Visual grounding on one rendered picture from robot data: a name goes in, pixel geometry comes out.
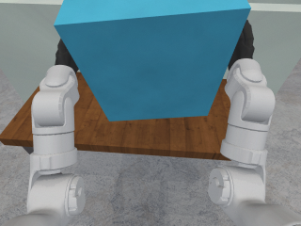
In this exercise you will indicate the left robot upper arm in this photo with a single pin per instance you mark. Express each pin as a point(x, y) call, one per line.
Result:
point(54, 200)

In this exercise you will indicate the robot right hand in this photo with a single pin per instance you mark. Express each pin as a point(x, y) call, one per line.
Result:
point(244, 47)

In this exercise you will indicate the table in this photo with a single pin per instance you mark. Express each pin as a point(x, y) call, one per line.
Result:
point(197, 137)

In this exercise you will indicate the robot left hand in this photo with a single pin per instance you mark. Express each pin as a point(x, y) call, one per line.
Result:
point(63, 57)

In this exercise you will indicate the robot right forearm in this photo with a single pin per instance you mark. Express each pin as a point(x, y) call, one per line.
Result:
point(252, 105)

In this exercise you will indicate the right robot upper arm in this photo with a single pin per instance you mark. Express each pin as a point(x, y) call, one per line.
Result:
point(240, 193)

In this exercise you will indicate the carton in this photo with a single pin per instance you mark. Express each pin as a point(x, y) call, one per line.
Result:
point(152, 59)

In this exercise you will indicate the robot left forearm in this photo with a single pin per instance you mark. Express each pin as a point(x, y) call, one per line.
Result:
point(52, 116)

